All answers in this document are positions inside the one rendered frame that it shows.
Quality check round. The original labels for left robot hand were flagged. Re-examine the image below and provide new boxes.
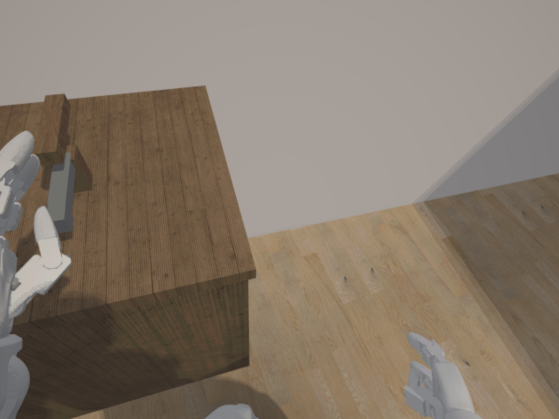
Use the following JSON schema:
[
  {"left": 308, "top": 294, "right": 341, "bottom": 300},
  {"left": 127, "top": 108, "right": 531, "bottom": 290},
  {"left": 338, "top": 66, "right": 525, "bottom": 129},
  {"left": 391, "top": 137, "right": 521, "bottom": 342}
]
[{"left": 0, "top": 131, "right": 72, "bottom": 339}]

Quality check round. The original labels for right robot hand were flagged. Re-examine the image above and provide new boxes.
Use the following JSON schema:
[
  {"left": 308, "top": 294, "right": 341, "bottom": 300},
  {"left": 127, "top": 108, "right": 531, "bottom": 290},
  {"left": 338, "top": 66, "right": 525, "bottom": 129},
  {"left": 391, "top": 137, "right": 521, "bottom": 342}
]
[{"left": 404, "top": 332, "right": 475, "bottom": 419}]

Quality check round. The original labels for robot left forearm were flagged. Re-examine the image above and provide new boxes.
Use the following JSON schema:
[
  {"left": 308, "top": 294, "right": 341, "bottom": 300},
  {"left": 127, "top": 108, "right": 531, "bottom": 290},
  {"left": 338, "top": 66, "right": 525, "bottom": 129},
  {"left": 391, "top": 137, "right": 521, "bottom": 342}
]
[{"left": 0, "top": 334, "right": 30, "bottom": 419}]

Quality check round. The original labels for counter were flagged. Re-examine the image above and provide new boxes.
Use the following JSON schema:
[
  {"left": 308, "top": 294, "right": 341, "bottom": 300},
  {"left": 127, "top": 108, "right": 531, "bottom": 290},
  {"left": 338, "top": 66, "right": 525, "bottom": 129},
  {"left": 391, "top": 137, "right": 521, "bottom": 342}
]
[{"left": 0, "top": 86, "right": 256, "bottom": 419}]

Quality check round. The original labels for left robot shin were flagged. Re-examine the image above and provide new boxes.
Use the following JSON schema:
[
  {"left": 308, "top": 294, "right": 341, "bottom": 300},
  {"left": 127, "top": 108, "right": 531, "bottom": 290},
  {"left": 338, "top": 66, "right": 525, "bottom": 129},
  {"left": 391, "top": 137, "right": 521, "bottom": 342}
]
[{"left": 238, "top": 404, "right": 253, "bottom": 413}]

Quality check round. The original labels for tap lever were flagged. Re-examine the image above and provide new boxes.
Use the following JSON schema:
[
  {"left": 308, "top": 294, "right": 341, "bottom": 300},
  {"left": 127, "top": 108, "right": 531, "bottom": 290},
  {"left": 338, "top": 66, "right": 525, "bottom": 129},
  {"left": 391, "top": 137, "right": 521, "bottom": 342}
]
[{"left": 46, "top": 152, "right": 76, "bottom": 234}]

